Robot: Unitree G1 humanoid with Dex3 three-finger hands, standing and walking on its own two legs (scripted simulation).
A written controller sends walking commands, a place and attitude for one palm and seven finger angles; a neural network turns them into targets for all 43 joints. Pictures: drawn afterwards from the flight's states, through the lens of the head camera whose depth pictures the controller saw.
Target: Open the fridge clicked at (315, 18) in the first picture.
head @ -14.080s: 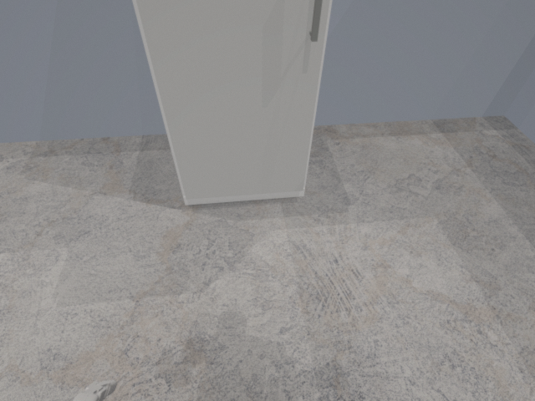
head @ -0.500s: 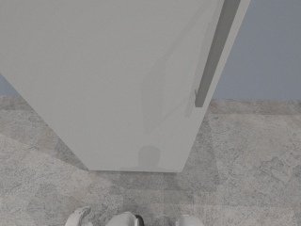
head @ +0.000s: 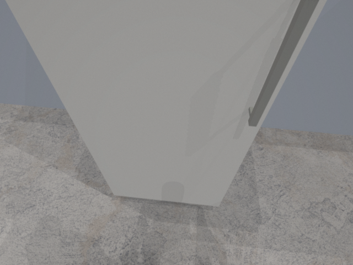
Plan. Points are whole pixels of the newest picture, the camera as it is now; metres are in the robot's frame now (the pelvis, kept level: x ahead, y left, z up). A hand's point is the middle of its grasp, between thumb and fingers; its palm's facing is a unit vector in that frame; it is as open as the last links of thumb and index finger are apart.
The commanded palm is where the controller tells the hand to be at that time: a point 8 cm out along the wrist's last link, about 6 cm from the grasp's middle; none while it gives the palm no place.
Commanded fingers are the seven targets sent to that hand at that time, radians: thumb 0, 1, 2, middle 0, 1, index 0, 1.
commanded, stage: come to a stop and stand still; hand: right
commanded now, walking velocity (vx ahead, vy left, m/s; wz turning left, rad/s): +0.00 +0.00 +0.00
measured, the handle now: (272, 71) +0.46 -0.15 +0.21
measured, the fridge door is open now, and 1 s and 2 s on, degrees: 0 0 0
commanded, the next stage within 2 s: look again from close up in 1.14 s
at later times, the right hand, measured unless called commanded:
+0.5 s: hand out of the picture -0.04 -0.11 -0.17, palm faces +0.08 +0.99 -0.14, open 7.3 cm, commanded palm none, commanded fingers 0.00 -0.90 -0.90 0.20 0.30 0.20 0.30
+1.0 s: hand out of the picture +0.00 -0.18 -0.17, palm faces +0.00 +0.97 -0.23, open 7.4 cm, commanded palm none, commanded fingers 0.00 -0.90 -0.90 0.20 0.30 0.20 0.30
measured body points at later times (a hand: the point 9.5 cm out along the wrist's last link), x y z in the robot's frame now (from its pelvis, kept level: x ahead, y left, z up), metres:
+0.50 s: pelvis -0.01 +0.04 +0.01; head +0.00 +0.04 +0.46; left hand +0.00 +0.26 -0.16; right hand -0.04 -0.16 -0.16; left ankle -0.05 +0.12 -0.74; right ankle -0.01 -0.10 -0.73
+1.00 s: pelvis -0.03 +0.00 +0.00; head -0.02 +0.01 +0.45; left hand -0.03 +0.22 -0.16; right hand +0.00 -0.23 -0.15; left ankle -0.05 +0.12 -0.73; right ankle -0.02 -0.09 -0.74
